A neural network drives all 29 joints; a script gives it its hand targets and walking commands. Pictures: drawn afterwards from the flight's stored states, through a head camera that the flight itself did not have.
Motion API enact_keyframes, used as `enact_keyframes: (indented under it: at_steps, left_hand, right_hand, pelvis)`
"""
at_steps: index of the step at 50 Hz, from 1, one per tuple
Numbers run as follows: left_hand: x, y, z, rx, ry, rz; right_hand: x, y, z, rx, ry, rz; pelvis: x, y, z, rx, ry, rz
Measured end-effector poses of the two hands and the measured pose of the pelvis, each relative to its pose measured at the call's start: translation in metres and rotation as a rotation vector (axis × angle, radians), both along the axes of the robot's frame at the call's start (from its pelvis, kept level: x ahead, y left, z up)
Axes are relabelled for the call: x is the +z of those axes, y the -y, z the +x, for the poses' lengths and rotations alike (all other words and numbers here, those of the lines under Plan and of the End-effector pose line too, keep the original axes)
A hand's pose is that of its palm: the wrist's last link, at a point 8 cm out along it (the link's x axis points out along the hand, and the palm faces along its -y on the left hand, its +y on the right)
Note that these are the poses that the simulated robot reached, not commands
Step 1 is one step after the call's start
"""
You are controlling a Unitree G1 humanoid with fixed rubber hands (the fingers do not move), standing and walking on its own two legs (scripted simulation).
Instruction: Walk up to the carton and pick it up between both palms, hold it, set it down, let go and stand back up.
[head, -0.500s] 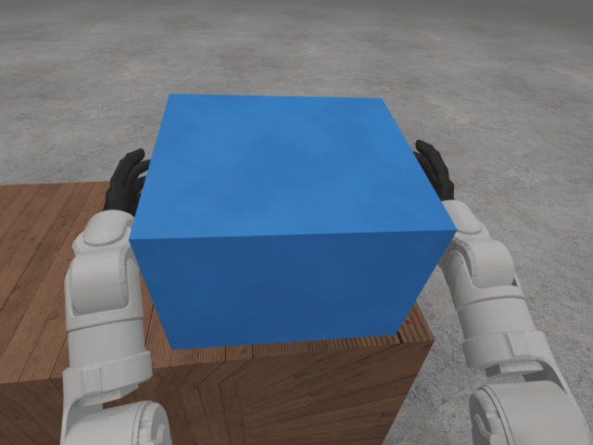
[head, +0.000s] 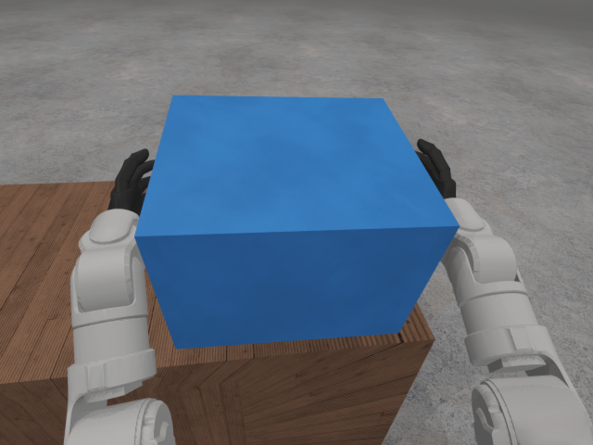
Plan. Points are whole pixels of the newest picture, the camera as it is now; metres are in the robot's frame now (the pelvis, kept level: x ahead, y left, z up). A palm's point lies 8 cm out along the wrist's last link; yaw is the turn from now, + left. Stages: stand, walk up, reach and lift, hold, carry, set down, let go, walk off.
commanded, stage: hold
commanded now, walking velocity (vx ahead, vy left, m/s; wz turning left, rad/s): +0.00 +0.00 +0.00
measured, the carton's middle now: (286, 215) +0.37 +0.02 +0.18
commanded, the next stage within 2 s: none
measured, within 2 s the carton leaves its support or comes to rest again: neither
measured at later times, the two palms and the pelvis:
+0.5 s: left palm (131, 213) +0.35 +0.21 +0.20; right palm (436, 201) +0.36 -0.18 +0.22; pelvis +0.00 +0.00 +0.00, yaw +0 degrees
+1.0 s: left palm (127, 212) +0.34 +0.21 +0.21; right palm (434, 199) +0.36 -0.17 +0.22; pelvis +0.00 +0.00 +0.00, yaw +0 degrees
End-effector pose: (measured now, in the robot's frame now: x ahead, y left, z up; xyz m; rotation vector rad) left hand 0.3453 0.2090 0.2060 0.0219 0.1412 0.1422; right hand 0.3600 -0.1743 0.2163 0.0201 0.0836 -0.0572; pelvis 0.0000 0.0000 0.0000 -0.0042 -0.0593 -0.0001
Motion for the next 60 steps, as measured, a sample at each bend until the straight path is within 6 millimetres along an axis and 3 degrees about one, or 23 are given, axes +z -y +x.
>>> enact_keyframes:
  at_steps: [60]
  left_hand:
    - [-0.0023,-0.0011,0.0014,-0.003,-0.007,-0.009]
  right_hand:
    - [0.0004,-0.0013,0.0008,-0.006,-0.01,-0.002]
  pelvis:
    - [0.0,0.0018,0.0011,0.005,0.0,-0.001]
